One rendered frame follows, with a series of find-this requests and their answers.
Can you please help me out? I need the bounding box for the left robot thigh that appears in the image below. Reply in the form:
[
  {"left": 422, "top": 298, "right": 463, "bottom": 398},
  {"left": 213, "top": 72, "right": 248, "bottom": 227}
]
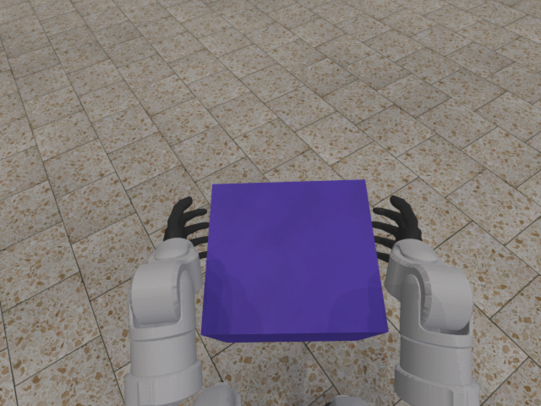
[{"left": 192, "top": 386, "right": 242, "bottom": 406}]

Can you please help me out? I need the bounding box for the left robot forearm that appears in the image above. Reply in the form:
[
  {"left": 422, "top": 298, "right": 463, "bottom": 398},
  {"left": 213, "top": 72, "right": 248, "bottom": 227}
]
[{"left": 124, "top": 238, "right": 204, "bottom": 406}]

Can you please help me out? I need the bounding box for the right robot forearm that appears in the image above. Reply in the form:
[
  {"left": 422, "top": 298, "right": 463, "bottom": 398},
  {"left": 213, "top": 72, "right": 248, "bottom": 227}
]
[{"left": 384, "top": 239, "right": 479, "bottom": 406}]

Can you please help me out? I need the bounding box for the robot left hand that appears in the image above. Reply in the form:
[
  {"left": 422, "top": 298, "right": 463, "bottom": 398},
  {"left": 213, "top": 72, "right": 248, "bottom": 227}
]
[{"left": 163, "top": 196, "right": 210, "bottom": 259}]

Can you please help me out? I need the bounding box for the carton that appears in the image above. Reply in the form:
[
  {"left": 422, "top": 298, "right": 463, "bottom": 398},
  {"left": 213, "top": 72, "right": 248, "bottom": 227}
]
[{"left": 201, "top": 179, "right": 389, "bottom": 343}]

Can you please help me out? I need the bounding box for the robot right hand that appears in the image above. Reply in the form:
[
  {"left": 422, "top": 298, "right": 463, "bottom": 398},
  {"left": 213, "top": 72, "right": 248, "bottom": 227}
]
[{"left": 372, "top": 195, "right": 423, "bottom": 263}]

